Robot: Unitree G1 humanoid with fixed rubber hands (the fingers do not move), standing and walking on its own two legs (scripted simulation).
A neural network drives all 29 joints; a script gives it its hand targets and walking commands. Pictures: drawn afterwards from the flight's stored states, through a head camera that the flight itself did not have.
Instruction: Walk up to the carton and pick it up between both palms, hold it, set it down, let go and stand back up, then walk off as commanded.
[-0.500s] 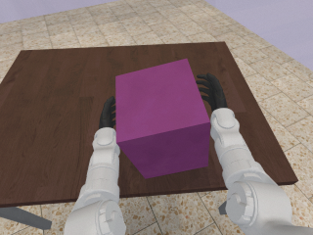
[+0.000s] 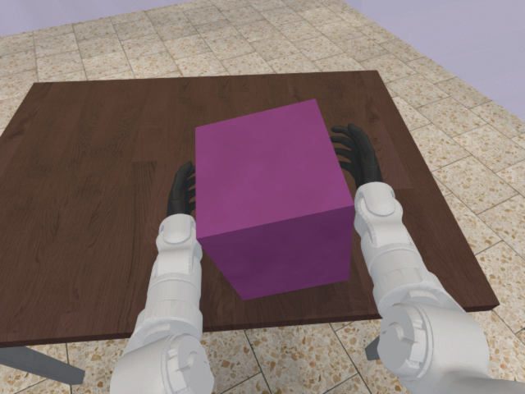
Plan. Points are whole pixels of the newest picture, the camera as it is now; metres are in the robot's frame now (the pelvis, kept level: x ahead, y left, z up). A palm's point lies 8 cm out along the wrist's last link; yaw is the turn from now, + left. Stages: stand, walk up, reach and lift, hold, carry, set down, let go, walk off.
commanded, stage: set down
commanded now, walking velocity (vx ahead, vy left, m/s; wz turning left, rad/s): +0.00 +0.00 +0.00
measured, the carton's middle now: (276, 207) +0.43 +0.00 +0.01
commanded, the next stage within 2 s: none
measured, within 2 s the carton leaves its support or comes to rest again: rests again in 1.20 s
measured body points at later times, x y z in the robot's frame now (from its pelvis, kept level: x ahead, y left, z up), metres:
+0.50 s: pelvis +0.00 +0.00 +0.00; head +0.06 +0.02 +0.45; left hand +0.42 +0.15 +0.04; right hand +0.44 -0.14 +0.10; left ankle -0.01 +0.16 -0.75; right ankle -0.06 -0.12 -0.75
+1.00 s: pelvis +0.00 +0.00 +0.00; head +0.06 +0.02 +0.45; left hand +0.42 +0.15 +0.04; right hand +0.44 -0.14 +0.10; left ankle -0.01 +0.16 -0.75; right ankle -0.06 -0.12 -0.75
